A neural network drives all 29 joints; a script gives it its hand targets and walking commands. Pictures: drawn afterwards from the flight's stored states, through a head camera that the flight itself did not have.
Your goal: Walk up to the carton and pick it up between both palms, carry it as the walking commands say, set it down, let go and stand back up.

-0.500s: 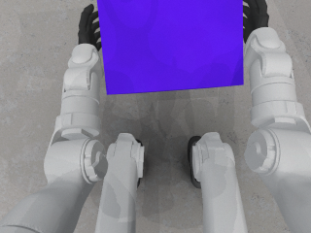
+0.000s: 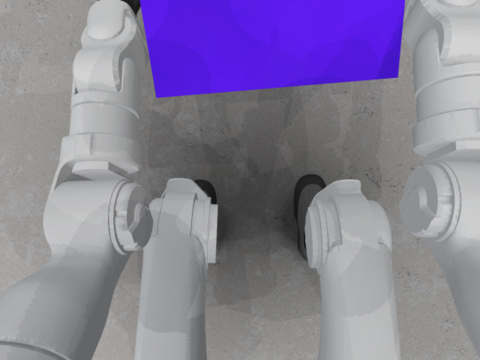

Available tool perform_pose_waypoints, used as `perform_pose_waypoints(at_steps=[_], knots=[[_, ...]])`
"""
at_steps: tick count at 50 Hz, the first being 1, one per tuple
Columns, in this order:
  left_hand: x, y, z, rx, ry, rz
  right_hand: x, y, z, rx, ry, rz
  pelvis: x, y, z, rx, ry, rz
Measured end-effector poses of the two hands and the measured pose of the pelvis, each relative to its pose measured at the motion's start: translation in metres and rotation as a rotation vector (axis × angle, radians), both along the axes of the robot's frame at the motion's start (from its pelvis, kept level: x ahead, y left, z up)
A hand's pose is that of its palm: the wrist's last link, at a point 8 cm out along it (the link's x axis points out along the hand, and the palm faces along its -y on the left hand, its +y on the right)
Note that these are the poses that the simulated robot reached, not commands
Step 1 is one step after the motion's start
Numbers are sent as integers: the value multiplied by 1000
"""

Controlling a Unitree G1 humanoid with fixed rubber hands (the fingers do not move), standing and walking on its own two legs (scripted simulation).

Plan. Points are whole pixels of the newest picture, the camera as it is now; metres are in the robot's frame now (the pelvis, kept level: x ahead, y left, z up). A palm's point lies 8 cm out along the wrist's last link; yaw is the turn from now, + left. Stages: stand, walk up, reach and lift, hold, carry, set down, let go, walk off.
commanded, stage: set down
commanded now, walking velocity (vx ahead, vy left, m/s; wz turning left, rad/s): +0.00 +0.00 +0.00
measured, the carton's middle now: out of the picture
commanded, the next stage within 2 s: none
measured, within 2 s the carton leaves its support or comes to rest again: rests again in 0.34 s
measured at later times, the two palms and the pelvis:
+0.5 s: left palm (123, 6) +0.54 +0.16 -0.18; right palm out of the picture +0.55 -0.19 -0.17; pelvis -0.01 +0.00 -0.02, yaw +0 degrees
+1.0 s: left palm (121, 12) +0.53 +0.17 -0.18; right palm out of the picture +0.55 -0.18 -0.17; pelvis +0.00 +0.00 -0.03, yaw +1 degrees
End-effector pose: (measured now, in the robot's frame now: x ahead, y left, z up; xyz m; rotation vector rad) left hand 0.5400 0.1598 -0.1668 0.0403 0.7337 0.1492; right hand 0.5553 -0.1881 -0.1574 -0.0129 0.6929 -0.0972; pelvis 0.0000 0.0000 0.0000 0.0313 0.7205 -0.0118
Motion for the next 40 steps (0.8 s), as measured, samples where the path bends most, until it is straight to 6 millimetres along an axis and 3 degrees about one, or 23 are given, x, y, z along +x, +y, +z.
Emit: perform_pose_waypoints(at_steps=[5,14,40], knots=[[-1,0,-8,1,-14,9,1,0,-10,20,-7,-5,-9,0,-2,2,-92,-1],[-1,0,-5,16,-9,-2,0,0,-9,0,2,13,-18,-2,-11,5,-167,-2],[-7,4,-14,3,46,1,-3,4,-15,-29,53,36,-4,-1,-25,5,-24,10]])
